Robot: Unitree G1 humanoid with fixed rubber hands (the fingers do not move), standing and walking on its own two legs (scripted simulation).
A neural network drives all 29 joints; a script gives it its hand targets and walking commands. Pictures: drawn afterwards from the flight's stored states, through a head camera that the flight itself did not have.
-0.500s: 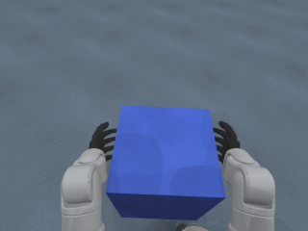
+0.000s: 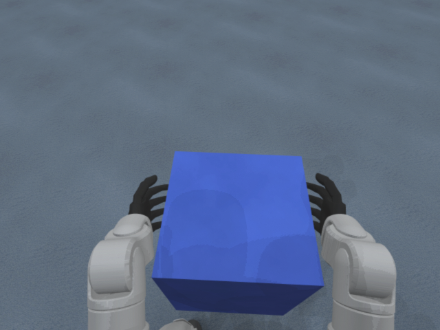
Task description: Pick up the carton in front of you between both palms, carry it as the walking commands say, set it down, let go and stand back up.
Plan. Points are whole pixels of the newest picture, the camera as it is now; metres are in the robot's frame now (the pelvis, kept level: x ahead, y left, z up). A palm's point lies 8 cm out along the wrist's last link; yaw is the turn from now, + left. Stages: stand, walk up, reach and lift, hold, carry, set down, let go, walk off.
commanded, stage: carry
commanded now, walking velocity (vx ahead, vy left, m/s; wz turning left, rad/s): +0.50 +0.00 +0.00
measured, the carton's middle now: (233, 239) +0.27 +0.00 +0.02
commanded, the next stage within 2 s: none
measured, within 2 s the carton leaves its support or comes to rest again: neither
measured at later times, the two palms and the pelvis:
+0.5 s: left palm (168, 98) +0.60 +0.16 +0.09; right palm (291, 94) +0.60 -0.14 +0.09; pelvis +0.34 +0.01 +0.00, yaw -1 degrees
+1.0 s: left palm (185, 37) +0.94 +0.15 +0.09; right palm (277, 35) +0.94 -0.15 +0.09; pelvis +0.68 +0.00 -0.01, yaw +0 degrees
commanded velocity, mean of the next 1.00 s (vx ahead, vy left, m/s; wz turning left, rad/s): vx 0.50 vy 0.00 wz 0.00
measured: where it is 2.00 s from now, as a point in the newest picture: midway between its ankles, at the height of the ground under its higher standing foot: (231, 147)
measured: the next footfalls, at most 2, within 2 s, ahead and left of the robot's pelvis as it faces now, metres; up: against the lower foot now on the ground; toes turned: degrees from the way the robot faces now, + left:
left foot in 0.06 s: +0.23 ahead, +0.12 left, +0.00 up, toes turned +11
right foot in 0.56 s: +0.56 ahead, -0.11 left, +0.00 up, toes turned -12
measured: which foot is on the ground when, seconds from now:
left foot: up 0.00-0.04, down 0.06-0.58, up 0.60-1.00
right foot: down 0.00-0.10, up 0.12-0.54, down 0.56-1.00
